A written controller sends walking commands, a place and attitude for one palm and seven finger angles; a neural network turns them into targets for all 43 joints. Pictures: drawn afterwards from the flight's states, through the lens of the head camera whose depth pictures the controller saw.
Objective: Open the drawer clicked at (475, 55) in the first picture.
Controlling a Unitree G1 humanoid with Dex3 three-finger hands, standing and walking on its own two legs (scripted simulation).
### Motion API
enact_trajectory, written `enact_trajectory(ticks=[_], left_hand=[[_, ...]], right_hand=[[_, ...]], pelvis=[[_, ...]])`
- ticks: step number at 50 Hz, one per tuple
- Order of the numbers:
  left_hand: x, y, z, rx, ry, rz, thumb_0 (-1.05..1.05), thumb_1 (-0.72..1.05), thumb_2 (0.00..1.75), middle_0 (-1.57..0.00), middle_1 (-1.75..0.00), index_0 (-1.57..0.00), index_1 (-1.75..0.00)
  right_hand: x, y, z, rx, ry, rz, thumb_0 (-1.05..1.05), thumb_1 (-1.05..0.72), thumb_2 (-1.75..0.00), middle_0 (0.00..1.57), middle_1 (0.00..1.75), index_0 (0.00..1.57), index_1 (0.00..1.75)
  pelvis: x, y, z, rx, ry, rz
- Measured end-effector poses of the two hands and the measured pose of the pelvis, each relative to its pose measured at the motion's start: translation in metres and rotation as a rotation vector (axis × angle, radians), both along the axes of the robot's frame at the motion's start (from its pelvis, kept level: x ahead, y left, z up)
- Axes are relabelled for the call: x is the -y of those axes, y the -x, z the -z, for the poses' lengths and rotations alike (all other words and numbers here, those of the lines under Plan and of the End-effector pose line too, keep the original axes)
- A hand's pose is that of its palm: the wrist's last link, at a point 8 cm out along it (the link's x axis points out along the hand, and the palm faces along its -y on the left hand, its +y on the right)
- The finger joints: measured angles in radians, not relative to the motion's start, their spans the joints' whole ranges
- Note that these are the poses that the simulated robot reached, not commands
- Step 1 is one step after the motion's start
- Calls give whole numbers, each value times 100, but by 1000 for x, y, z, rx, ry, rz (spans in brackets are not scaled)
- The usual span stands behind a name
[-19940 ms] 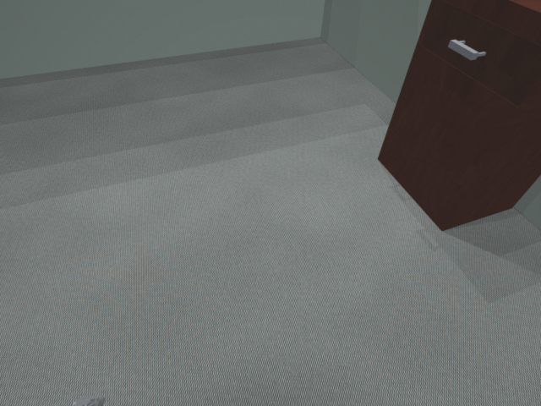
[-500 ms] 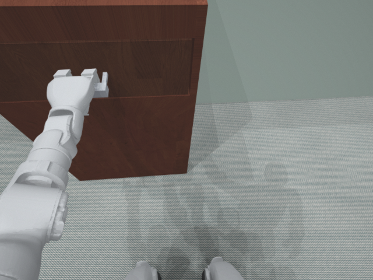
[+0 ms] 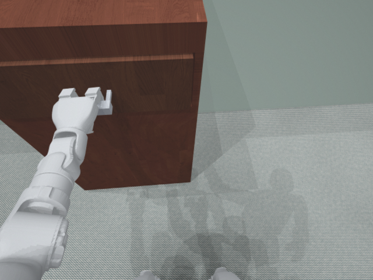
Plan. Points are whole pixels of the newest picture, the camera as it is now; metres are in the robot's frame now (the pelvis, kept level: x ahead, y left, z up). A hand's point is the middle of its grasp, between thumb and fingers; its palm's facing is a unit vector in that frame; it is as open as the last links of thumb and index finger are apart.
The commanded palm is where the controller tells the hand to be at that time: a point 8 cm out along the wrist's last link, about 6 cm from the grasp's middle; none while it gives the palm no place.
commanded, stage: pull the drawer open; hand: left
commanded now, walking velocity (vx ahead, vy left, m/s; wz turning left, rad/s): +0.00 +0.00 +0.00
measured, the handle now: (86, 101) +0.52 +0.22 +0.03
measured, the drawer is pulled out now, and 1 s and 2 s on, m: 0.01 0.14 0.30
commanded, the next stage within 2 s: open the thumb to release the handle in 1.92 s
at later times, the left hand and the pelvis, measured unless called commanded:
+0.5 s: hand (85, 130) +0.45 +0.22 +0.01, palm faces -0.07 -0.04 -1.00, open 5.9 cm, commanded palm +0.41 +0.21 +0.06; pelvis +0.00 -0.01 +0.00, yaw +1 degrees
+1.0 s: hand (79, 177) +0.34 +0.21 +0.01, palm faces -0.02 -0.07 -1.00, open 5.9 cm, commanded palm +0.29 +0.21 +0.06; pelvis +0.01 -0.01 +0.02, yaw +1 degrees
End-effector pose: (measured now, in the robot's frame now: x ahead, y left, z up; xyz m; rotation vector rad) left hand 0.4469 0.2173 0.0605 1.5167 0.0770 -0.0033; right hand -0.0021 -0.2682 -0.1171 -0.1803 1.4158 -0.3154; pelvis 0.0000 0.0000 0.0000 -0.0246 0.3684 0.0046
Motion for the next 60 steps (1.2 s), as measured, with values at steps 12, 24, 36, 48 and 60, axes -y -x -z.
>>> enact_trajectory(ticks=[12,24,36,48,60], left_hand=[[1,10,0,4,-32,-3,-1,67,81,-31,-135,-36,-134],[1,10,-2,-24,-21,-17,-1,68,79,-31,-135,-38,-134],[2,51,1,25,-8,-11,0,70,78,-27,-135,-35,-133],[5,118,1,33,11,-34,1,70,78,-26,-135,-36,-132],[8,178,1,39,27,-71,2,69,78,-25,-135,-39,-131]], right_hand=[[3,-56,2,89,-2,-87,0,-90,-90,20,30,21,30],[12,-39,1,100,11,-61,0,-90,-90,20,30,21,30],[8,-27,-1,72,-30,-6,1,-90,-90,20,30,20,30],[-3,-127,-17,331,-48,-124,1,-90,-90,20,30,20,30],[-20,-204,-38,533,-80,-276,1,-90,-90,20,30,20,30]], pelvis=[[4,-5,-1,19,-2,-38],[11,4,0,20,-6,-24],[8,-6,-8,55,-11,3],[7,-12,-15,126,-17,-8],[16,-10,-14,172,-27,-28]])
